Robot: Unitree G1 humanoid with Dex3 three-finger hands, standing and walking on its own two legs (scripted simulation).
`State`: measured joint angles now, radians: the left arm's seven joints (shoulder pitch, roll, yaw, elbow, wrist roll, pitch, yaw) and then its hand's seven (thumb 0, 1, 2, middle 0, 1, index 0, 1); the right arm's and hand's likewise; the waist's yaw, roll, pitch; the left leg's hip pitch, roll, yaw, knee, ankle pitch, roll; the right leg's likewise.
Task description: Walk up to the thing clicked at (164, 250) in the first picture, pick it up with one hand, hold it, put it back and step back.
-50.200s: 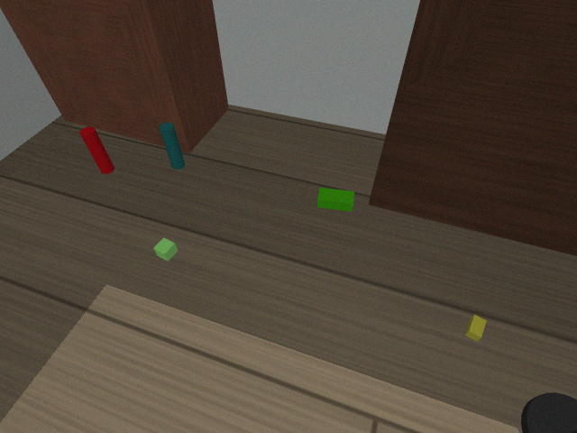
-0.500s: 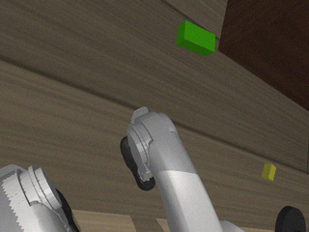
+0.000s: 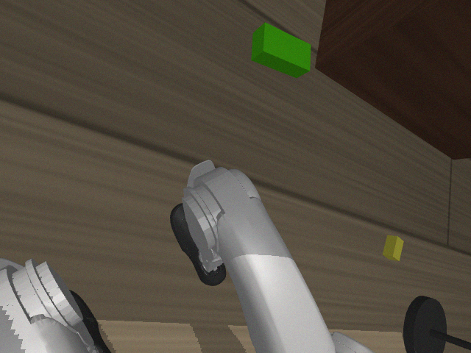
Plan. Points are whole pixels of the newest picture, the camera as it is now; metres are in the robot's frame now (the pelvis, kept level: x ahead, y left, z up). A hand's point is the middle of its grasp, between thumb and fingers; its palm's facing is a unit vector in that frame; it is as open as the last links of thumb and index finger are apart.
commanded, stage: rest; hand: left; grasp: from above
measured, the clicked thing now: out of the picture +0.48 +0.28 -0.29
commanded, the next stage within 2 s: open in 0.16 s
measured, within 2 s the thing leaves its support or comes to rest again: neither
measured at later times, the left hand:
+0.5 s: hand out of the picture +0.48 +0.26 -0.25, palm faces -0.28 -0.31 -0.91, open 8.0 cm
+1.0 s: hand out of the picture +0.48 +0.27 -0.26, palm faces -0.27 -0.31 -0.91, open 11.3 cm
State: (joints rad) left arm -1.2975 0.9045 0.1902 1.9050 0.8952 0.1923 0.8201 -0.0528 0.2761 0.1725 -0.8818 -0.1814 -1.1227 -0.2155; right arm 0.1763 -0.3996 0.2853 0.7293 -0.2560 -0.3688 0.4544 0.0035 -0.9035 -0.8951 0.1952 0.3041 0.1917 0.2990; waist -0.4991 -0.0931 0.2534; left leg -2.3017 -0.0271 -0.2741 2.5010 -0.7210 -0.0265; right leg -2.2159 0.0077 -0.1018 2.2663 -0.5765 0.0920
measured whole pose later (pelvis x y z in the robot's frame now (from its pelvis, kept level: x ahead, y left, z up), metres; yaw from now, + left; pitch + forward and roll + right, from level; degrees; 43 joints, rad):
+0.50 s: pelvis +0.00 +0.00 +0.01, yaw -1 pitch +28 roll -16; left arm -1.28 0.94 0.18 1.87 0.87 0.20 0.78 -0.03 0.26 0.25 -0.82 -0.23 -0.94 -0.25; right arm 0.17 -0.40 0.32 0.71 -0.25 -0.37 0.42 0.00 -0.90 -0.89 0.20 0.30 0.19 0.30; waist -0.51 -0.11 0.28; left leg -2.29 -0.02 -0.29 2.48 -0.71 -0.03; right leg -2.20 0.01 -0.11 2.24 -0.56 0.10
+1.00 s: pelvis +0.00 +0.00 +0.01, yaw -1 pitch +28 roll -17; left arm -1.28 0.93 0.16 1.86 0.86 0.19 0.81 0.00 -0.08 0.64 -0.54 -0.54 -0.51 -0.56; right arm 0.18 -0.41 0.32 0.70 -0.26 -0.39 0.44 0.00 -0.89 -0.89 0.20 0.30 0.19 0.30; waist -0.50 -0.12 0.29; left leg -2.27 -0.02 -0.29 2.48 -0.73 -0.02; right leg -2.17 0.00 -0.12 2.23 -0.58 0.09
